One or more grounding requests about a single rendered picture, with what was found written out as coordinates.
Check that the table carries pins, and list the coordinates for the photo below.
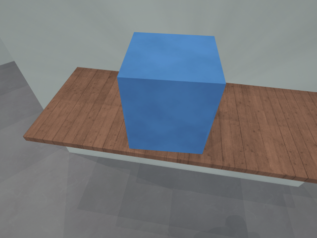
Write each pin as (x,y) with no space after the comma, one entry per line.
(256,130)

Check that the carton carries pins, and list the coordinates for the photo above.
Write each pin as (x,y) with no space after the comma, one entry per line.
(170,88)

